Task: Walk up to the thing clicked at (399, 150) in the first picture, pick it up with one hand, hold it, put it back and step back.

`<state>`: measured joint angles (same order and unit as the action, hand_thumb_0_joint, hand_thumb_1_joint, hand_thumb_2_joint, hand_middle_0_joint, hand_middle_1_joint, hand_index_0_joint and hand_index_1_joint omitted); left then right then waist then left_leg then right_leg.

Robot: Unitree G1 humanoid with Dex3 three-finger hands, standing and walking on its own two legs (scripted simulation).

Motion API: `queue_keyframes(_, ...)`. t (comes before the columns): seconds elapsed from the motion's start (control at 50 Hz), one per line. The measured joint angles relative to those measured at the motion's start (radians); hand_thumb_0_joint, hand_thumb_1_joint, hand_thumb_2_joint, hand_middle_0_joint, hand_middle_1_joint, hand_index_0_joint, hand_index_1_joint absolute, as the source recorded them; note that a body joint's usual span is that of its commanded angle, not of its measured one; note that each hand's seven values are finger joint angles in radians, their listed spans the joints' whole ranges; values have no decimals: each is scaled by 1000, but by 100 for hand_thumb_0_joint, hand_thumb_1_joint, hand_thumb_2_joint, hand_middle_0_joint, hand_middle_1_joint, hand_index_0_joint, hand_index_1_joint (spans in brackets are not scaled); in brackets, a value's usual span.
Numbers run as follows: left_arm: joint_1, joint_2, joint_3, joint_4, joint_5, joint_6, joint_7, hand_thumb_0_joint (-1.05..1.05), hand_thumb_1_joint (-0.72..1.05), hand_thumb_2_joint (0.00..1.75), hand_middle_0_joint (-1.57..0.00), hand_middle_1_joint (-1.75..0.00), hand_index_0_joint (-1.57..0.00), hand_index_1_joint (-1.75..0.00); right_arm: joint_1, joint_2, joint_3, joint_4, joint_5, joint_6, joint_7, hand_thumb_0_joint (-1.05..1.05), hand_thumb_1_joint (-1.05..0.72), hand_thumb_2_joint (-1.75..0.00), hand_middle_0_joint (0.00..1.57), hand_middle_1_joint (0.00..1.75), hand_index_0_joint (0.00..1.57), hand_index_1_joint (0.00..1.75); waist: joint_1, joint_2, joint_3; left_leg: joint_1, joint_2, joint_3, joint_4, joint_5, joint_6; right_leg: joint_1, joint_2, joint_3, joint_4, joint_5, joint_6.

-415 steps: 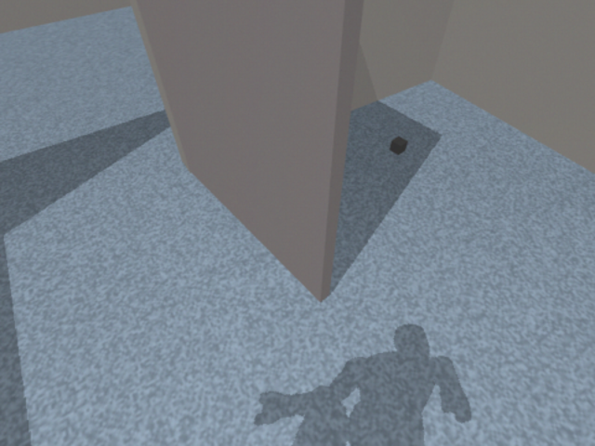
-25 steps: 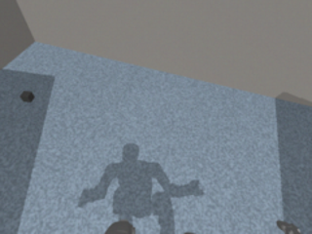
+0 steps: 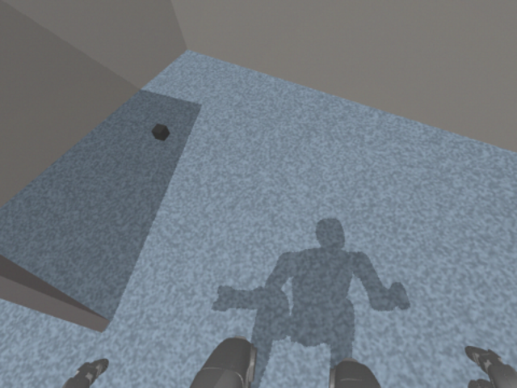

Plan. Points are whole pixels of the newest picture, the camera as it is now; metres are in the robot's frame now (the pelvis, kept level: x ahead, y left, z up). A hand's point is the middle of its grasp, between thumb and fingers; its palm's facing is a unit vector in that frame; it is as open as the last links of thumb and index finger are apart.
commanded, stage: walk up
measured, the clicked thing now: (160, 132) +1.35 +0.69 -0.72
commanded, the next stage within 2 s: stand in 1.38 s
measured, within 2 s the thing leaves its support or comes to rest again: neither
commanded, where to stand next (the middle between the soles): +0.08 +0.03 m, yaw +16 degrees
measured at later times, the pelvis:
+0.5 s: pelvis -0.01 +0.04 +0.00, yaw +15 degrees
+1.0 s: pelvis +0.00 +0.05 +0.01, yaw +19 degrees
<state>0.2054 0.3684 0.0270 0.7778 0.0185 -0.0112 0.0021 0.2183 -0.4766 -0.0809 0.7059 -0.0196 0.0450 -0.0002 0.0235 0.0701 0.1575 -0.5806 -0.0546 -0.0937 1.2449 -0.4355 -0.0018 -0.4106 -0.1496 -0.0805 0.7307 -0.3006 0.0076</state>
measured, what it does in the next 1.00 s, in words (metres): steps on the spot, turning left: left foot, then right foot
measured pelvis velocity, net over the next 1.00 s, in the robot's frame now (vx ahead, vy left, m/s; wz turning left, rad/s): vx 0.00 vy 0.05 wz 0.33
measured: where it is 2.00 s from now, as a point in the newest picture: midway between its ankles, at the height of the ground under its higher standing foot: outside the picture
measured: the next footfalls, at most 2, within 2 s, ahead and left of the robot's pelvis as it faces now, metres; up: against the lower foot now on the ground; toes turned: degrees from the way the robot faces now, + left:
left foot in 0.28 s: +0.02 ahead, +0.16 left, +0.00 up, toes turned +14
right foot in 0.62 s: +0.09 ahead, -0.08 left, +0.00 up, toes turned +12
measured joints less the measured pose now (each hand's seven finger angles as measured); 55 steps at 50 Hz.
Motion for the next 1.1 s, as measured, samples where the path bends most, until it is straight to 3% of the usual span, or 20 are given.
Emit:
queue_keyframes(0.08, 20, 22, 20, -4, 7, -10, 3, 0, 90, 90, -21, -30, -21, -31, 24, 5, -3, 36, -2, 8, 19, 1, -91, -90, 21, 30, 20, 29, 8, 10, -25, 53, 30, -14, -70, 52, -17, 25, -11, -52, -33, 10, -5)
queue_keyframes(0.16, 40, 58, 39, -15, 14, -18, 0, 0, 90, 90, -21, -30, -21, -31, 40, 23, 8, 88, -7, 17, 32, 1, -91, -90, 21, 30, 20, 29, 17, -15, -41, 118, 63, 40, -233, -4, -29, 43, -33, -102, -35, 6, -10)
queue_keyframes(0.24, 48, 97, 47, -6, 13, -15, -4, 0, 90, 90, -21, -30, -21, -31, 35, 33, 13, 116, -7, 9, 44, 1, -91, -90, 21, 30, 20, 30, 21, -52, -41, 174, 76, 100, -383, -28, -11, 39, -63, -141, -2, -8, 2)
queue_keyframes(0.28, 50, 112, 46, 8, 10, -3, -4, 0, 90, 90, -21, -30, -21, -31, 37, 30, 10, 121, -4, -2, 49, 1, -91, -90, 21, 30, 20, 30, 16, -68, -50, 220, 69, 118, -483, 25, 8, 26, -83, -155, 38, -26, 13)
queue_keyframes(0.32, 52, 126, 49, 32, 3, 14, 2, 0, 90, 90, -21, -30, -20, -31, 30, 41, 6, 131, -10, -11, 46, 1, -91, -90, 21, 30, 20, 30, 17, -120, -45, 233, 32, 138, -481, 62, 21, 4, -114, -114, 113, -106, 6)
queue_keyframes(0.36, 66, 112, 45, 66, -5, 35, 10, 0, 90, 90, -21, -30, -20, -30, 40, 43, 12, 126, -17, -13, 42, 1, -91, -90, 21, 30, 21, 30, 2, -126, -73, 223, 25, 133, -463, 47, 39, -37, -64, -42, 210, -215, 3)
queue_keyframes(0.4, 66, 97, 34, 96, -8, 43, 10, 1, 90, 90, -21, -29, -20, -30, 51, 46, 16, 128, -16, -17, 36, 1, -91, -90, 21, 30, 21, 30, -26, -116, -88, 226, 20, 102, -484, 60, 52, -60, -8, -3, 286, -241, -4)
queue_keyframes(0.5, 63, 66, 23, 107, -12, 18, -3, 1, 90, 90, -21, -29, -20, -30, 60, 52, 31, 140, -3, -33, 12, 1, -90, -90, 21, 30, 21, 30, -33, -111, -85, 241, -3, 70, -556, 107, 57, -70, 41, 33, 254, -164, -15)
queue_keyframes(0.62, 64, 41, 15, 130, -7, 5, -3, 0, 90, 90, -21, -30, -20, -30, 34, 59, 42, 140, 2, -43, 4, 1, -90, -90, 21, 30, 21, 30, -22, -81, -76, 221, -14, 62, -523, 88, 56, 48, 85, 45, 1, -120, -23)
queue_keyframes(0.64, 56, 31, 14, 139, -6, 0, 0, 0, 90, 90, -21, -30, -20, -30, 23, 57, 44, 144, 7, -43, 2, 1, -90, -90, 21, 30, 21, 30, -19, -59, -66, 219, -4, 54, -504, 78, 53, 68, 98, 39, -36, -41, -12)
queue_keyframes(0.68, 44, 9, 5, 147, 1, -11, 3, 0, 90, 90, -21, -30, -20, -30, 5, 62, 47, 159, 20, -38, -3, 1, -90, -90, 21, 30, 21, 30, -16, -13, -56, 219, 14, 25, -482, 75, 47, 99, 118, 12, -68, -13, 9)
queue_keyframes(0.74, 33, 13, -7, 142, 2, -15, -6, 0, 90, 90, -21, -30, -20, -30, -13, 93, 61, 179, 22, -41, -5, 1, -91, -90, 21, 30, 20, 30, -2, -37, -66, 235, -3, 49, -497, 10, 44, 100, 83, 21, -54, -30, 11)
queue_keyframes(0.8, 3, 6, -17, 150, -4, -7, -8, 1, 90, 90, -21, -30, -20, -30, -24, 99, 65, 200, 17, -57, 3, 1, -90, -90, 21, 30, 21, 30, -8, -37, -74, 259, -7, 52, -562, 125, 45, 108, 57, 9, -48, -39, 26)
queue_keyframes(0.96, -47, 22, -20, 198, -15, -11, -14, 0, 90, 90, -21, -30, -20, -30, -66, 132, 93, 273, 13, -71, 12, 1, -90, -90, 21, 30, 21, 30, -4, -65, -107, 298, 5, 37, -639, 140, 35, 165, 73, -4, -163, 9, 25)
queue_keyframes(1.1, -91, 16, -29, 245, -21, -10, -13, 0, 90, 90, -21, -29, -20, -30, -103, 120, 94, 328, 15, -73, 8, 1, -90, -90, 21, 30, 21, 30, -7, -85, -105, 338, 5, 20, -718, 178, 30, 214, 75, -23, -248, 46, 29)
